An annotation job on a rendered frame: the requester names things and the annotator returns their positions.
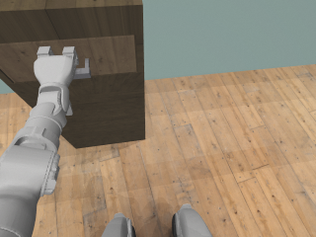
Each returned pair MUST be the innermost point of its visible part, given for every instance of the handle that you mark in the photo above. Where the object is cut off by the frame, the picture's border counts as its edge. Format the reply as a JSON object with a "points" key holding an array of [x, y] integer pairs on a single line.
{"points": [[83, 73]]}

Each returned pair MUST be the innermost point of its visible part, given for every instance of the cabinet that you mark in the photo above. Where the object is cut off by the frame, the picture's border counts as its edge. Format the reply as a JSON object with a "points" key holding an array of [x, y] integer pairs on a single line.
{"points": [[106, 109]]}

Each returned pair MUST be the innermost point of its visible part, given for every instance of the left robot forearm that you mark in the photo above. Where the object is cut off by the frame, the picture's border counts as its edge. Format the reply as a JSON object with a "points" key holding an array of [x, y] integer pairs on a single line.
{"points": [[46, 120]]}

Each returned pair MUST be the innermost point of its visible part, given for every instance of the right robot thigh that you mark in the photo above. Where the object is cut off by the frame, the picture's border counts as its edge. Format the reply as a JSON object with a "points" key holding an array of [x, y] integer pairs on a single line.
{"points": [[190, 224]]}

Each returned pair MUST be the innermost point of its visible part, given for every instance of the robot left upper arm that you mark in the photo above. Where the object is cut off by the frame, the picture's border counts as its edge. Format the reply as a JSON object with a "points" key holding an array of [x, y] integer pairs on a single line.
{"points": [[26, 174]]}

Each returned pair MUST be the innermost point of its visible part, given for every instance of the right robot shin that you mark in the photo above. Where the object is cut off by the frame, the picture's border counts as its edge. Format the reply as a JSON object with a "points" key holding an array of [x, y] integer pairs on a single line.
{"points": [[186, 205]]}

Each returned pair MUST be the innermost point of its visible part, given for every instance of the drawer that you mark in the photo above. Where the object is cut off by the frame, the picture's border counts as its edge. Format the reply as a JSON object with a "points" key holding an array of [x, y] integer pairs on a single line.
{"points": [[107, 55]]}

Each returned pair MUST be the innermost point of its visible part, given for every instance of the left robot hand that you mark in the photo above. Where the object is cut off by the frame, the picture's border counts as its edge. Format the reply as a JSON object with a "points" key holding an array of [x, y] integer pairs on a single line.
{"points": [[51, 68]]}

